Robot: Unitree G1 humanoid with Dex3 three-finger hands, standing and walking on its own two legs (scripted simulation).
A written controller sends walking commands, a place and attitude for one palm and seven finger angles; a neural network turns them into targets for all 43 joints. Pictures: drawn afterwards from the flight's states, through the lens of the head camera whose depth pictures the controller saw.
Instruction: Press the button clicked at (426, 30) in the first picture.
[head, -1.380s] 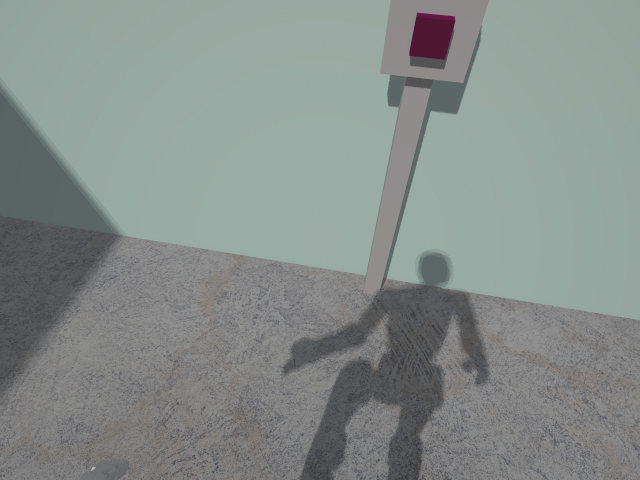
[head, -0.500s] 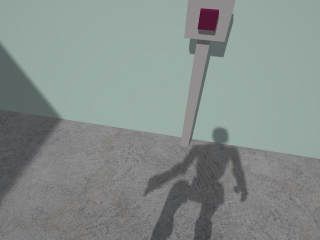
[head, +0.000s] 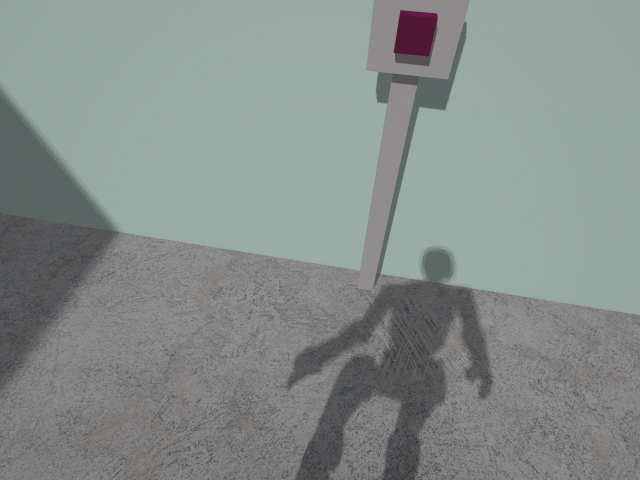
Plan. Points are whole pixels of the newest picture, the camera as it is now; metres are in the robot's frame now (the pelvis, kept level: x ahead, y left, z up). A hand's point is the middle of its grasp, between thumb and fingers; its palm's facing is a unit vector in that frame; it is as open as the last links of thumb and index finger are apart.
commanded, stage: look at it before walking up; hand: left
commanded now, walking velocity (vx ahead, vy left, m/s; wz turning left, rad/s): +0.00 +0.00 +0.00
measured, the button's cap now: (414, 33) +0.89 -0.13 +0.18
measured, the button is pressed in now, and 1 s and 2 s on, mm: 0 0 0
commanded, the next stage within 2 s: walk to a spot facing it in 0.26 s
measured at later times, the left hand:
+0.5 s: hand out of the picture +0.08 +0.25 -0.16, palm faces -0.05 -0.94 -0.34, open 7.4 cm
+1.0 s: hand out of the picture +0.06 +0.15 -0.16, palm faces -0.23 -0.94 -0.26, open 7.4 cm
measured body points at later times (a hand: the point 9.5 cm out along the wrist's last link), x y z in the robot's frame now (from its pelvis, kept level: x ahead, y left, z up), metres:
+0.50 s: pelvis +0.00 +0.00 +0.00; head +0.02 +0.00 +0.45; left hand +0.08 +0.29 -0.14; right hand +0.09 -0.29 -0.13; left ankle +0.00 +0.12 -0.75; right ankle +0.00 -0.12 -0.75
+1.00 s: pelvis -0.02 -0.04 +0.00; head +0.02 -0.07 +0.44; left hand +0.07 +0.20 -0.14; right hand +0.00 -0.31 -0.16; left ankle +0.00 +0.13 -0.66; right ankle -0.02 -0.10 -0.75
